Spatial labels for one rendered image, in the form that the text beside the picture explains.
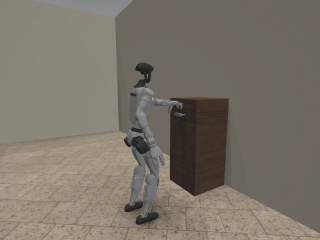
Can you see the left robot shin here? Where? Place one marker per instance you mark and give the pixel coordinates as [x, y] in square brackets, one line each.
[136, 185]

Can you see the left robot forearm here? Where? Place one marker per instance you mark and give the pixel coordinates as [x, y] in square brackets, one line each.
[160, 102]

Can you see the robot right hand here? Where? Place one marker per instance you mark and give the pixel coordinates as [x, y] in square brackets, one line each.
[156, 152]

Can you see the handle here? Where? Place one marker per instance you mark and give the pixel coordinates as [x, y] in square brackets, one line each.
[178, 114]

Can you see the left robot thigh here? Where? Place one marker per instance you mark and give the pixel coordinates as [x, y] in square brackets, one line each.
[140, 170]

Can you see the right robot forearm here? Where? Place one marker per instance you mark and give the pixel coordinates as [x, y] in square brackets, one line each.
[143, 125]

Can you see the robot left hand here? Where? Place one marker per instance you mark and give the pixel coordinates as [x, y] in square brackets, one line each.
[177, 105]

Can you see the robot left upper arm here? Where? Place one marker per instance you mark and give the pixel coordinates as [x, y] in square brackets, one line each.
[153, 101]

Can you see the cabinet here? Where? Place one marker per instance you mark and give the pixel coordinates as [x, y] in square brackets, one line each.
[198, 152]

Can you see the robot right upper arm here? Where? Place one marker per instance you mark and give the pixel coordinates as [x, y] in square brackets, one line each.
[146, 96]

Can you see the drawer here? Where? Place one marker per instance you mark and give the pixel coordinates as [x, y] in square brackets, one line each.
[189, 117]

